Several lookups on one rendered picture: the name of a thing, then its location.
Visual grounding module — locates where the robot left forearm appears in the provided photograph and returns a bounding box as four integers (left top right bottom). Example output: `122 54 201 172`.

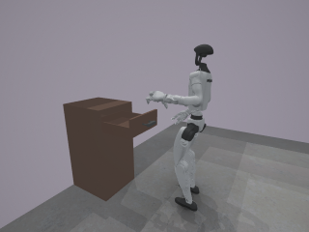
163 94 200 107

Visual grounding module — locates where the cabinet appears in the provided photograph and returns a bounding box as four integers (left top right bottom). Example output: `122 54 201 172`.
63 97 134 201

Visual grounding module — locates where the handle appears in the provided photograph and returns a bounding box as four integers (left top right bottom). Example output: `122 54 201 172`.
142 120 156 128

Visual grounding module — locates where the left robot foot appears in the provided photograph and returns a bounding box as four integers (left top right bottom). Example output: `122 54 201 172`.
175 197 198 212

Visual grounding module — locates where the left robot hand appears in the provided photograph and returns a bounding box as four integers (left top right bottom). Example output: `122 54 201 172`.
146 91 168 108

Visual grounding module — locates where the drawer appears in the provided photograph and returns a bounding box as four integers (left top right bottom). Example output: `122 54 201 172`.
100 109 157 140

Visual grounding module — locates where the robot right forearm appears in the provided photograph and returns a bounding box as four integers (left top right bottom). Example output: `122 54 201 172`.
184 108 192 116

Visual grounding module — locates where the left robot thigh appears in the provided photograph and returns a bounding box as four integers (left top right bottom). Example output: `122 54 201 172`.
173 124 196 173

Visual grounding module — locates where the right robot hand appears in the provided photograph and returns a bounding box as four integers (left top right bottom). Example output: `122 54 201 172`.
171 110 188 125

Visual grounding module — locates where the left robot upper arm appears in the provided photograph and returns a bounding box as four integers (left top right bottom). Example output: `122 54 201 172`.
189 71 203 107

